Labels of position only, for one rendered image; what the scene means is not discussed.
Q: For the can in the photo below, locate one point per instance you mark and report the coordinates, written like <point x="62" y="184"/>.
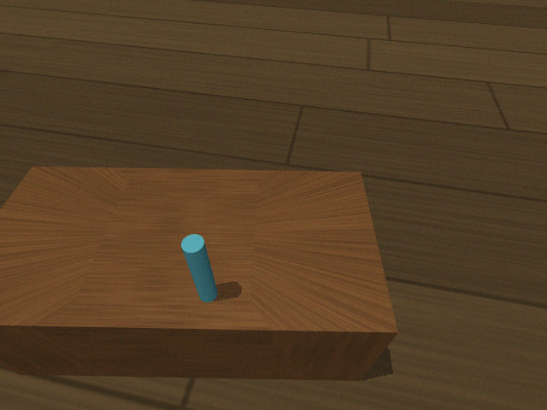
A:
<point x="197" y="259"/>

